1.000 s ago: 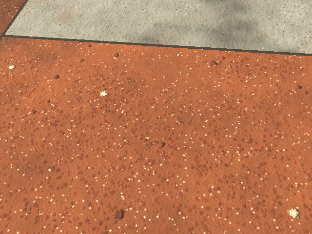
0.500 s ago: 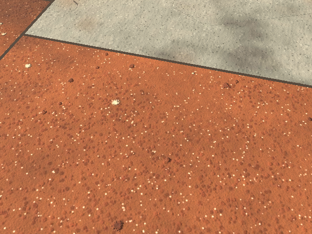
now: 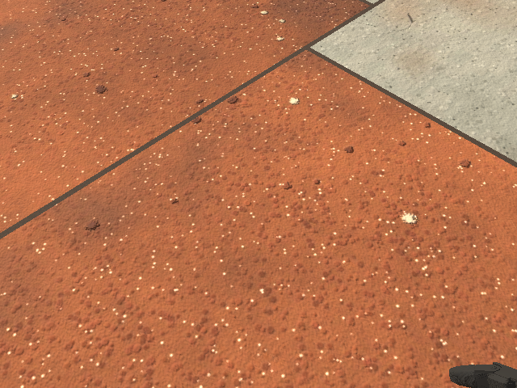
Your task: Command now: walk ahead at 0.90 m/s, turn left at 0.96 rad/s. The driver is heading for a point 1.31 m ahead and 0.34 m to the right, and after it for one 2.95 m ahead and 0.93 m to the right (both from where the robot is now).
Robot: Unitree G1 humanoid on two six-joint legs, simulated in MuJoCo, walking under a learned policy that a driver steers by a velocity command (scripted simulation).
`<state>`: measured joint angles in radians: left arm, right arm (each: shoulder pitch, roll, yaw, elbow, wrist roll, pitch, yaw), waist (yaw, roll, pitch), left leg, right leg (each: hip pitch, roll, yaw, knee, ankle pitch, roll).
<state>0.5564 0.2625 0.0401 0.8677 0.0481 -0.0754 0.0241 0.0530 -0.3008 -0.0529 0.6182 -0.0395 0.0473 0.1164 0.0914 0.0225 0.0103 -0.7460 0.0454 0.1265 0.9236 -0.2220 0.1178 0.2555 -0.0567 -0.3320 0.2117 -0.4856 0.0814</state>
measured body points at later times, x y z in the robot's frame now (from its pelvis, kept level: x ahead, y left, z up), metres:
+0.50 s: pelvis +0.45 +0.08 +0.01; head +0.47 +0.09 +0.46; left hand +0.57 +0.33 -0.12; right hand +0.46 -0.19 -0.12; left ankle +0.19 +0.08 -0.67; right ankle +0.62 +0.05 -0.68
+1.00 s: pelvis +0.92 +0.11 +0.02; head +0.95 +0.10 +0.46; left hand +1.09 +0.38 -0.10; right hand +0.99 -0.21 -0.06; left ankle +1.03 +0.22 -0.71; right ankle +0.71 +0.08 -0.60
